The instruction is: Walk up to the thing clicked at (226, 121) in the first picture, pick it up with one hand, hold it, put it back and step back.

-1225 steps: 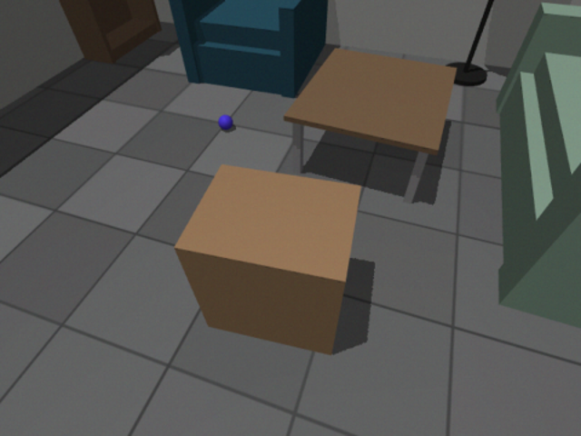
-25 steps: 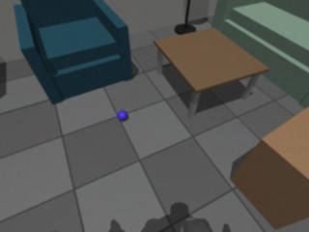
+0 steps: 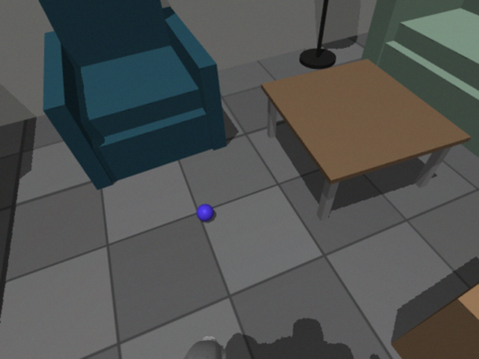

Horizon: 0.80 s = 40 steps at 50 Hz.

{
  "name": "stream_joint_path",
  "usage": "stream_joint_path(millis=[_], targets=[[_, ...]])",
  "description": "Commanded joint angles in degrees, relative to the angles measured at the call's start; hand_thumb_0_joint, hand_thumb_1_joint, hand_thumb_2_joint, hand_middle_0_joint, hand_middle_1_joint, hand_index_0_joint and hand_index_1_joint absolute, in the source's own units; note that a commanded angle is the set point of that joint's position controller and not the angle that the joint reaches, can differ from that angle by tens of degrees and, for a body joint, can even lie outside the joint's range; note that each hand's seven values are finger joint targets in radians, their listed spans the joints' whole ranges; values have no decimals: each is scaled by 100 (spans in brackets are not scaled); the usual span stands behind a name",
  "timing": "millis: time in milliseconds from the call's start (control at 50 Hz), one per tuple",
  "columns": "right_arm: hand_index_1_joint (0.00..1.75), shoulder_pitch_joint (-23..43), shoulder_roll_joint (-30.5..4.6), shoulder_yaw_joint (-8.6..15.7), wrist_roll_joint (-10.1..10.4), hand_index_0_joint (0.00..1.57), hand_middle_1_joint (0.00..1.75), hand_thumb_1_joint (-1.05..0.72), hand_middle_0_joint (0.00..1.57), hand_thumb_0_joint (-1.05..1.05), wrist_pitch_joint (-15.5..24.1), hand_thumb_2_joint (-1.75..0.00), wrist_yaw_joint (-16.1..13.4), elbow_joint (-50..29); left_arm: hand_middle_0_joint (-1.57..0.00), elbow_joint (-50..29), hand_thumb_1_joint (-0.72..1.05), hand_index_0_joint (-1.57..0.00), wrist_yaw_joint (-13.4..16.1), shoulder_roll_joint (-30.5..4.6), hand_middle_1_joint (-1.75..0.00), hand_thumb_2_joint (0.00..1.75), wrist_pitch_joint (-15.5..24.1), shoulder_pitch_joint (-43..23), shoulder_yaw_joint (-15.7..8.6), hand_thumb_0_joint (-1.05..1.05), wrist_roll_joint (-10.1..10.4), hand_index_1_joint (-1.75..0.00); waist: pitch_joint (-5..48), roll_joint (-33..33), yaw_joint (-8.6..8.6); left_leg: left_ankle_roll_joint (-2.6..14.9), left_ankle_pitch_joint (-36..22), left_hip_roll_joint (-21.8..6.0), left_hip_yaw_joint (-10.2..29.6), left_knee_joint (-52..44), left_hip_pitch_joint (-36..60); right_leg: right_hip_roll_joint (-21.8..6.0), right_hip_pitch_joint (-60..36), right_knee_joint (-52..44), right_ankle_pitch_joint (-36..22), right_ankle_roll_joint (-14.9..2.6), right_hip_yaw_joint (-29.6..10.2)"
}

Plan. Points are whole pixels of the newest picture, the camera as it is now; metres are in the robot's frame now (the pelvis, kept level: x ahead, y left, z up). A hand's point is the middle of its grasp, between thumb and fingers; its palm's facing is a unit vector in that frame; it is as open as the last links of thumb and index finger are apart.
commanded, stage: walk up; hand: left
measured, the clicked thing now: (205, 212) +0.88 +0.27 -0.73
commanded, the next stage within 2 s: none
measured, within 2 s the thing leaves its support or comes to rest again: neither
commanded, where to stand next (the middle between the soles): +0.49 +0.05 m, yaw -1 degrees
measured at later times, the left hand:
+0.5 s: hand (109, 297) +0.27 +0.32 -0.15, palm faces -0.07 -0.94 -0.33, open 7.4 cm
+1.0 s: hand (117, 250) +0.38 +0.34 -0.15, palm faces -0.01 -0.93 -0.37, open 7.4 cm
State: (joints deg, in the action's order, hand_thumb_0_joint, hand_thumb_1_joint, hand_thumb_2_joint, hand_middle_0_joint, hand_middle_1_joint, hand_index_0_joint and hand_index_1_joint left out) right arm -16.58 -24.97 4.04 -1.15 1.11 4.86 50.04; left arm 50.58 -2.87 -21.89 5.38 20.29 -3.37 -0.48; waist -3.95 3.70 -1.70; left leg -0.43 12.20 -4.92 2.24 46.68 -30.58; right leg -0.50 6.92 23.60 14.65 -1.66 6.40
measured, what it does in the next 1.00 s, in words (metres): walks ahead: left foot, then right foot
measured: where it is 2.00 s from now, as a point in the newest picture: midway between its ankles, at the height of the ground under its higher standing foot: (245, 310)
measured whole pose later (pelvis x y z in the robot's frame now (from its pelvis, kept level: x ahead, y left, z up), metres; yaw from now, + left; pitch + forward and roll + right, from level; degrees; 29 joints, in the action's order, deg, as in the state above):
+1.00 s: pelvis +0.34 +0.06 -0.01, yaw +0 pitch -3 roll -2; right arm -18.3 -24.8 4.1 -1.3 2.3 4.2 50.2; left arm 48.9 -3.1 -24.0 3.5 19.5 -3.0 -0.8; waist -3.3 1.2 -1.6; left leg -0.4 12.9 -5.0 -1.4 37.2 -23.9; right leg -2.7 11.7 32.1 17.2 -0.7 4.0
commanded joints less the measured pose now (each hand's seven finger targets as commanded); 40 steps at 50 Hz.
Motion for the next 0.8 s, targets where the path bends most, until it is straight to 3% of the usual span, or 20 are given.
stream_joint_path(millis=[0, 80, 120, 140, 160, 180, 200, 240, 280, 420, 480, 520, 560, 580, 600, 620, 640, 660, 720, 780], targets=[[30, 529, -812, 259, -35, 20, 30, -90, 20, 0, 252, -90, 14, -574, -20, -540, 90, -20, 136, -1694, -30, 90, 177, -119, -477, 0, -2, -30, -67, -913, -105, 55, -360, -161, -249, -1097, 324, -1482, 202, -844, -171, -954, -921], [30, 427, -837, 320, -16, 20, 30, -90, 20, 0, 292, -90, 14, -503, -20, -494, 90, -20, 142, -1811, -30, 90, 98, -81, -430, 0, 2, -30, 45, -849, 63, 246, -278, 109, -667, -1460, 1296, -1452, 538, -270, -518, -845, -777], [30, -904, -1263, 488, -60, 20, 30, -90, 20, 0, 373, -90, -102, -111, -20, -559, 90, -20, 157, -1421, -30, 90, 58, -47, -281, 0, -44, -30, 803, 240, 738, 522, 280, 124, -271, -1817, 3108, -898, 1090, 2036, -1366, -520, -322], [30, -1270, -1777, 635, -123, 20, 30, -90, 20, 0, 410, -90, -199, -127, -20, -605, 90, -20, 147, -894, -30, 90, 32, 339, -111, 0, 29, -30, 1087, 1729, 763, 859, 1030, -1102, 1640, -2396, 3899, -214, 2295, 3675, 316, -177, -29], [30, -1015, -1938, 640, 2, 20, 30, -90, 20, 0, 428, -90, -238, -327, -20, -490, 90, -20, 200, -1113, -30, 90, -28, 506, -167, 0, 73, -30, 999, 1315, 645, 1279, 1561, -1915, 3528, -3202, 3983, 355, 3100, 4195, 1636, -120, -423], [30, -818, -1878, 653, 142, 20, 30, -90, 20, 0, 399, -90, -226, -344, -20, -394, 90, -20, 264, -1558, -30, 90, -77, 276, -225, 0, 20, -30, 802, 872, 633, 1560, 1291, -2006, 3455, -3097, 3703, -70, 3158, 4587, 1597, -186, -889], [30, -681, -1679, 582, 166, 20, 30, -90, 20, 0, 370, -90, -262, -384, -20, -390, 90, -20, 255, -1602, -30, 90, -53, 50, -202, 0, 39, -30, 493, 454, 588, 1491, 407, -1798, 2771, -3026, 3156, -169, 3063, 4684, 1278, -178, -1116], [30, -314, -1256, 362, 151, 20, 30, -90, 20, 0, 424, -90, -320, -488, -20, -254, 90, -20, 196, -1396, -30, 90, -59, 215, -202, 0, 137, -30, 206, 256, 318, 1014, -1423, -1163, 1051, -2875, 2613, -328, 2590, 4183, 600, -148, -1297], [30, -308, -1171, 314, 166, 20, 30, -90, 20, 0, 485, -90, -329, -477, -20, -176, 90, -20, 150, -1250, -30, 90, -124, 406, -200, 0, 168, -30, 227, 461, 174, 956, -2260, -946, 476, -2817, 2397, -329, 2275, 3957, 302, -31, -1132], [30, -287, -1251, 363, 76, 20, 30, -90, 20, 0, 480, -90, -336, -703, -20, -500, 90, -20, -5, -1125, -30, 90, -174, -474, -214, 0, 14, -30, -185, 399, 377, 1371, -1535, -1014, 10, -3103, 2262, -574, 2396, 2275, -247, 195, -656], [30, -214, -1230, 352, 72, 20, 30, -90, 20, 0, 445, -90, -314, -778, -20, -532, 90, -20, -37, -1024, -30, 90, -97, -600, -222, 0, 5, -30, -89, 381, 325, 1262, -1803, -926, -169, -2762, 2084, -474, 1746, 1460, -598, 91, -472], [30, -166, -1241, 354, 80, 20, 30, -90, 20, 0, 401, -90, -315, -833, -20, -456, 90, -20, -23, -1041, -30, 90, -65, -472, -257, 0, 0, -30, 96, 336, 260, 1177, -1331, -953, -37, -2469, 1912, -335, 1141, 1165, -639, 15, -408], [30, -48, -1218, 341, 100, 20, 30, -90, 20, 0, 346, -90, -319, -923, -20, -292, 90, -20, 22, -1153, -30, 90, -34, -11, -326, 0, -14, -30, 321, -36, -29, 1007, -708, -872, -37, -1840, 1583, -156, 240, 745, -684, -55, -335], [30, -227, -961, 243, 105, 20, 30, -90, 20, 0, 340, -90, -305, -935, -20, -199, 90, -20, 76, -1368, -30, 90, 24, 291, -408, 0, -42, -30, 606, -599, -154, 850, -815, -509, -343, -920, 1373, -93, -478, 515, -486, -142, -417], [30, -488, -651, 127, 125, 20, 30, -90, 20, 0, 354, -90, -296, -967, -20, -176, 90, -20, 139, -1704, -30, 90, 77, 650, -535, 0, -86, -30, 887, -1580, -305, 612, -85, 1, -711, 451, 679, -844, -1085, -2, 222, -394, -1605], [30, -652, -478, 48, 94, 20, 30, -90, 20, 0, 316, -90, -279, -972, -20, -327, 90, -20, 194, -2038, -30, 90, 113, 729, -584, 0, -57, -30, 880, -2048, -258, 375, 1815, 597, -585, 1396, -282, -2109, -1412, -547, 605, -815, -3703], [30, -570, -1080, 209, 71, 20, 30, -90, 20, 0, 234, -90, -337, -827, -20, -343, 90, -20, 182, -2093, -30, 90, 73, 466, -571, 0, 20, -30, 629, -1495, -255, 333, 2030, 416, -261, 1831, -529, -2461, -1072, -767, 1113, -1404, -4294], [30, -425, -1184, 239, 47, 20, 30, -90, 20, 0, 216, -90, -374, -754, -20, -414, 90, -20, 190, -2027, -30, 90, 53, 287, -537, 0, 61, -30, 318, -1344, -221, 301, 2052, 226, -56, 1888, -539, -2468, -530, -877, 1235, -1557, -4236], [30, -467, -1047, 211, 134, 20, 30, -90, 20, 0, 195, -90, -286, -521, -20, -502, 90, -20, 220, -1625, -30, 90, 68, -67, -396, 0, 83, -30, 53, -1083, 33, 268, 1238, 11, 133, 1455, -243, -1634, 54, -819, 253, -1075, -2472], [30, -606, -934, 215, 63, 20, 30, -90, 20, 0, 152, -90, -212, -414, -20, -538, 90, -20, 203, -1577, -30, 90, 94, -138, -374, 0, 47, -30, 147, -1274, 109, 174, 723, 33, -97, 987, 60, -1307, 382, -823, -116, -1029, -1750]])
